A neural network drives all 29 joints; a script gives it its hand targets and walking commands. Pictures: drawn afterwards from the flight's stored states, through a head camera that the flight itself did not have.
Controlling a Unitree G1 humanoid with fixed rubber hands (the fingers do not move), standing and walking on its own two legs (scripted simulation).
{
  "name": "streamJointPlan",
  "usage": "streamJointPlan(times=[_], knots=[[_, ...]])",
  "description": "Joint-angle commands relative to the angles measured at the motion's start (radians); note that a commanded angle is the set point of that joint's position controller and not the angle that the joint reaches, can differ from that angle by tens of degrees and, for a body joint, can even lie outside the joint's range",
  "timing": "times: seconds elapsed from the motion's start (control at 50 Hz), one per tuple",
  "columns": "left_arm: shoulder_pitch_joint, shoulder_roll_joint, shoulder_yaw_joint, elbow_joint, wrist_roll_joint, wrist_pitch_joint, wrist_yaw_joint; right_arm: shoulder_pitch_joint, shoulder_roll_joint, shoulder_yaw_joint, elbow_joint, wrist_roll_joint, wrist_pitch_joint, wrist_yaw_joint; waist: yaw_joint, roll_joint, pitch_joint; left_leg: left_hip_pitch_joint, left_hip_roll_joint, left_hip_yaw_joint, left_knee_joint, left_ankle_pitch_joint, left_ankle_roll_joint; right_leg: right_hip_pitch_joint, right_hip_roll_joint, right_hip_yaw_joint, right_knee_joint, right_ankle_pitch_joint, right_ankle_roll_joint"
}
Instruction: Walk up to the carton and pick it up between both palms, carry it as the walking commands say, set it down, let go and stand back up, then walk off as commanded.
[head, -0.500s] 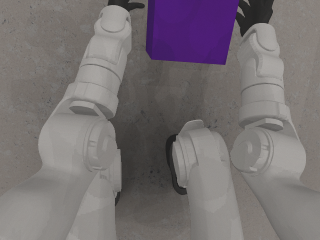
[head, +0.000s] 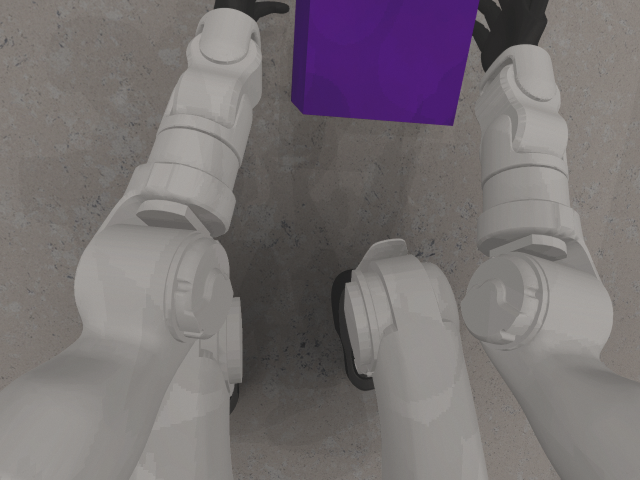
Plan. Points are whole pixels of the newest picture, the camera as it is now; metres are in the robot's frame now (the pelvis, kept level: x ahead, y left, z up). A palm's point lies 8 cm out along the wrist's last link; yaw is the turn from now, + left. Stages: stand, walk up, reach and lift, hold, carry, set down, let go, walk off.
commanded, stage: set down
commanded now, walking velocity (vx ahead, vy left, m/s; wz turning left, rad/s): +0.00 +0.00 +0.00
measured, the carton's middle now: (366, 32) +0.54 -0.12 -0.24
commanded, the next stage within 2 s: let go in 1.86 s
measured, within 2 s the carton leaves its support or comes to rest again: rests again in 0.38 s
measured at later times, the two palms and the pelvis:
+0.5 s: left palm (157, 46) +0.52 +0.10 -0.19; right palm (473, 115) +0.44 -0.23 -0.20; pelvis -0.01 +0.00 +0.00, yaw +1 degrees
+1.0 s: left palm out of the picture +0.52 +0.06 -0.07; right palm (569, 86) +0.45 -0.24 -0.07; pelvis -0.05 -0.01 +0.07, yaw +0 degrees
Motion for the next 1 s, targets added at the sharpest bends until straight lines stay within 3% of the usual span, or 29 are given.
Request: streamJointPlan(times=[0.0, 0.06, 0.12, 0.18, 0.2, 0.24, 0.26, 0.28, 0.32, 0.36, 0.38, 0.42, 0.44, 0.46, 0.52, 0.54, 0.58, 0.6, 0.68, 0.72, 0.78, 0.82, 0.84, 0.88, 0.9, 0.92, 0.94, 0.96, 0.98], knots=[[-0.067, -0.58, -0.212, 0.068, 0.001, 0.043, -0.138, -0.165, 0.811, 0.367, 0.218, -0.022, 0.123, 0.215, 0.06, 0.089, -0.818, 0.417, -0.051, 0.053, -0.225, 0.499, 0.05, 0.377, 0.085, -0.044, -0.187, 0.536, 0.027], [-0.012, -0.499, -0.185, 0.089, 0.024, 0.04, -0.128, -0.149, 0.722, 0.362, 0.205, -0.024, 0.112, 0.197, 0.095, 0.085, -0.82, 0.437, -0.056, 0.072, -0.22, 0.511, 0.033, 0.416, 0.077, -0.042, -0.199, 0.553, 0.035], [-0.035, -0.418, -0.195, 0.046, -0.011, 0.026, -0.107, -0.128, 0.63, 0.338, 0.213, -0.021, 0.094, 0.167, 0.063, 0.076, -0.865, 0.429, -0.047, 0.072, -0.206, 0.499, 0.03, 0.463, 0.077, -0.038, -0.194, 0.563, 0.034], [-0.026, -0.251, -0.163, 0.03, -0.014, 0.007, -0.072, -0.124, 0.486, 0.321, 0.195, -0.003, 0.066, 0.123, 0.088, 0.049, -0.871, 0.436, -0.041, 0.088, -0.2, 0.51, 0.023, 0.49, 0.074, -0.04, -0.201, 0.578, 0.05], [-0.007, -0.216, -0.178, 0.045, -0.016, 0.001, -0.061, -0.108, 0.443, 0.309, 0.201, 0.014, 0.058, 0.109, 0.087, 0.077, -0.906, 0.448, -0.031, 0.081, -0.21, 0.514, 0.024, 0.491, 0.074, -0.051, -0.186, 0.581, 0.054], [0.015, -0.055, -0.162, 0.019, -0.026, -0.02, -0.021, -0.048, 0.269, 0.278, 0.232, 0.018, 0.028, 0.052, 0.079, 0.058, -0.904, 0.462, -0.033, 0.077, -0.215, 0.525, 0.011, 0.517, 0.069, -0.045, -0.201, 0.601, 0.051], [0.005, 0.051, -0.176, -0.017, -0.064, -0.041, 0.007, -0.046, 0.177, 0.266, 0.2, 0.033, 0.005, 0.019, 0.054, 0.076, -0.968, 0.512, -0.024, 0.071, -0.211, 0.577, 0.012, 0.522, 0.065, -0.061, -0.185, 0.633, 0.055], [0.011, 0.168, -0.151, -0.032, -0.066, -0.057, 0.042, -0.035, 0.037, 0.26, 0.187, 0.051, -0.018, -0.025, 0.069, 0.088, -0.999, 0.507, -0.023, 0.085, -0.2, 0.575, -0.002, 0.566, 0.06, -0.042, -0.196, 0.651, 0.053], [-0.057, 0.199, -0.237, -0.104, -0.162, -0.092, 0.065, -0.088, -0.018, 0.353, 0.123, 0.175, -0.064, -0.064, 0.068, 0.109, -1.161, 0.611, -0.022, 0.07, -0.171, 0.69, -0.003, 0.621, 0.058, -0.038, -0.171, 0.758, 0.045], [-0.121, 0.241, -0.292, -0.15, -0.26, -0.1, 0.082, -0.109, -0.104, 0.339, 0.055, 0.205, -0.094, -0.101, -0.036, 0.074, -1.226, 0.595, -0.014, 0.04, -0.162, 0.715, 0.009, 0.65, 0.045, -0.056, -0.176, 0.812, 0.034], [-0.145, 0.213, -0.306, -0.152, -0.292, -0.098, 0.08, -0.141, -0.131, 0.348, 0.034, 0.224, -0.104, -0.11, -0.038, 0.129, -1.238, 0.588, -0.019, 0.047, -0.156, 0.71, 0.001, 0.658, 0.041, -0.045, -0.176, 0.822, 0.013], [-0.168, 0.17, -0.376, -0.135, -0.377, -0.073, 0.065, -0.212, -0.172, 0.385, -0.044, 0.254, -0.116, -0.116, -0.085, 0.142, -1.279, 0.596, -0.013, 0.03, -0.151, 0.668, -0.007, 0.685, 0.026, -0.048, -0.185, 0.796, -0.004], [-0.214, 0.15, -0.406, -0.164, -0.414, -0.062, 0.057, -0.251, -0.208, 0.39, -0.109, 0.251, -0.124, -0.122, -0.136, 0.134, -1.306, 0.59, -0.016, 0.015, -0.144, 0.65, -0.006, 0.743, 0.014, -0.053, -0.178, 0.827, -0.012], [-0.242, 0.191, -0.404, -0.188, -0.422, -0.056, 0.06, -0.271, -0.23, 0.375, -0.123, 0.257, -0.116, -0.129, -0.12, 0.174, -1.305, 0.618, -0.008, 0.02, -0.149, 0.611, -0.01, 0.717, 0.008, -0.048, -0.194, 0.769, -0.019], [-0.329, 0.187, -0.478, -0.307, -0.508, -0.028, 0.05, -0.327, -0.23, 0.42, -0.246, 0.308, -0.093, -0.135, -0.173, 0.163, -1.544, 0.767, -0.007, 0.007, -0.164, 0.58, -0.004, 0.847, 0.002, -0.063, -0.225, 0.748, -0.028], [-0.364, 0.225, -0.442, -0.319, -0.509, -0.015, 0.058, -0.343, -0.255, 0.424, -0.261, 0.306, -0.074, -0.145, -0.163, 0.17, -1.638, 0.85, 0.0, 0.008, -0.166, 0.578, -0.006, 0.893, -0.005, -0.059, -0.238, 0.737, -0.029], [-0.468, 0.224, -0.482, -0.511, -0.544, 0.005, 0.07, -0.389, -0.233, 0.468, -0.424, 0.338, -0.04, -0.157, -0.182, 0.134, -1.882, 0.988, -0.018, 0.03, -0.173, 0.63, -0.002, 1.07, -0.004, -0.063, -0.261, 0.803, -0.03], [-0.451, 0.273, -0.453, -0.47, -0.527, 0.025, 0.078, -0.363, -0.249, 0.447, -0.426, 0.321, -0.019, -0.165, -0.185, 0.12, -1.849, 1.001, -0.012, 0.022, -0.207, 0.575, 0.004, 1.079, -0.003, -0.08, -0.278, 0.763, -0.018], [-0.409, 0.374, -0.347, -0.385, -0.469, 0.071, 0.079, -0.337, -0.285, 0.388, -0.358, 0.267, 0.037, -0.187, -0.117, 0.083, -1.615, 0.799, -0.01, 0.043, -0.258, 0.371, 0.023, 1.002, -0.011, -0.052, -0.331, 0.576, -0.008], [-0.41, 0.405, -0.325, -0.426, -0.439, 0.08, 0.082, -0.342, -0.28, 0.388, -0.386, 0.266, 0.051, -0.197, -0.113, 0.083, -1.735, 0.843, -0.004, 0.044, -0.286, 0.391, 0.025, 1.084, -0.008, -0.046, -0.358, 0.612, -0.005], [-0.349, 0.432, -0.247, -0.265, -0.376, 0.092, 0.09, -0.319, -0.239, 0.401, -0.329, 0.268, 0.073, -0.198, -0.031, 0.046, -1.683, 0.794, -0.008, 0.065, -0.331, 0.361, 0.042, 1.061, 0.004, -0.063, -0.387, 0.559, 0.013], [-0.372, 0.483, -0.214, -0.389, -0.353, 0.094, 0.099, -0.318, -0.232, 0.392, -0.41, 0.269, 0.088, -0.213, -0.019, 0.034, -1.824, 0.852, -0.007, 0.073, -0.358, 0.385, 0.049, 1.157, 0.015, -0.056, -0.411, 0.591, 0.018], [-0.367, 0.488, -0.189, -0.37, -0.331, 0.095, 0.101, -0.297, -0.21, 0.407, -0.37, 0.273, 0.097, -0.217, 0.002, 0.029, -1.82, 0.859, -0.007, 0.081, -0.376, 0.385, 0.05, 1.182, 0.014, -0.052, -0.431, 0.601, 0.02], [-0.322, 0.439, -0.208, -0.324, -0.345, 0.114, 0.09, -0.262, -0.188, 0.433, -0.343, 0.276, 0.12, -0.222, 0.003, 0.016, -1.792, 0.839, -0.012, 0.088, -0.403, 0.381, 0.048, 1.19, 0.019, -0.049, -0.455, 0.595, 0.02], [-0.337, 0.446, -0.206, -0.416, -0.342, 0.115, 0.087, -0.263, -0.189, 0.427, -0.408, 0.278, 0.122, -0.227, -0.002, 0.037, -1.847, 0.862, -0.015, 0.09, -0.42, 0.396, 0.047, 1.218, 0.028, -0.042, -0.48, 0.614, 0.017], [-0.322, 0.451, -0.191, -0.394, -0.322, 0.121, 0.088, -0.262, -0.18, 0.423, -0.402, 0.278, 0.126, -0.231, 0.018, 0.052, -1.821, 0.856, -0.017, 0.098, -0.442, 0.398, 0.049, 1.217, 0.03, -0.037, -0.497, 0.614, 0.019], [-0.326, 0.425, -0.217, -0.435, -0.336, 0.124, 0.081, -0.266, -0.174, 0.414, -0.418, 0.289, 0.133, -0.232, 0.009, 0.086, -1.848, 0.917, -0.022, 0.093, -0.464, 0.421, 0.045, 1.204, 0.029, -0.05, -0.504, 0.617, 0.015], [-0.328, 0.416, -0.23, -0.427, -0.357, 0.134, 0.079, -0.296, -0.2, 0.413, -0.453, 0.277, 0.136, -0.234, -0.02, 0.057, -1.853, 0.889, -0.023, 0.089, -0.467, 0.415, 0.045, 1.214, 0.027, -0.052, -0.517, 0.615, 0.015], [-0.345, 0.433, -0.221, -0.484, -0.352, 0.138, 0.08, -0.296, -0.206, 0.405, -0.503, 0.284, 0.143, -0.237, -0.013, 0.077, -1.897, 0.933, -0.02, 0.089, -0.481, 0.422, 0.048, 1.242, 0.029, -0.045, -0.527, 0.625, 0.011]])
